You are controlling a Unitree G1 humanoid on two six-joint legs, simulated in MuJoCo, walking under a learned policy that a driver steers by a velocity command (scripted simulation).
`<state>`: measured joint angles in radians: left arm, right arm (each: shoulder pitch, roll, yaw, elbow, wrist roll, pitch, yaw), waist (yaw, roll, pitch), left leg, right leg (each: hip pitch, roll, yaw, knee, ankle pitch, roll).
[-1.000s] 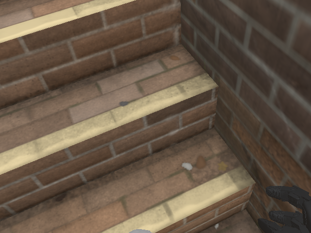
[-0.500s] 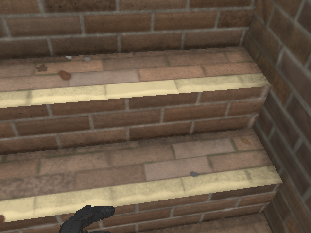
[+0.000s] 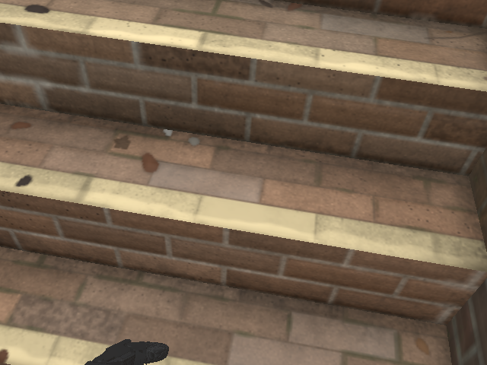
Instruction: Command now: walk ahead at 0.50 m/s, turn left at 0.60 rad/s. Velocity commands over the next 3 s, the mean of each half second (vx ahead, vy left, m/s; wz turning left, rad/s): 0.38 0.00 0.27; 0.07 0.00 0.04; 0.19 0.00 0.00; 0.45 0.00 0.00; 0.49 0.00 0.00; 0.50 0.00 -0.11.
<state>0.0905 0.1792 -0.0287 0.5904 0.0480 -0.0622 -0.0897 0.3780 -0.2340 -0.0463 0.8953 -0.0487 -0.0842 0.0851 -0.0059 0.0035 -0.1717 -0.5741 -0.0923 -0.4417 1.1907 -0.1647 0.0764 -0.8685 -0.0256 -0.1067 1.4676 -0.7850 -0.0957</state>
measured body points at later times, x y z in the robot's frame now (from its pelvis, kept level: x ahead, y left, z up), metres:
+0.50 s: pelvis +0.03 -0.03 +0.01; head +0.18 -0.07 +0.43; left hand +0.36 +0.08 -0.07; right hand +0.00 -0.27 -0.15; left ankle -0.08 +0.08 -0.69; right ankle +0.15 -0.10 -0.58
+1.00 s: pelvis -0.03 +0.04 +0.05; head -0.06 +0.04 +0.50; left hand +0.22 +0.26 +0.01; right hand -0.07 -0.20 -0.10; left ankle -0.09 +0.14 -0.66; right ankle +0.15 -0.11 -0.57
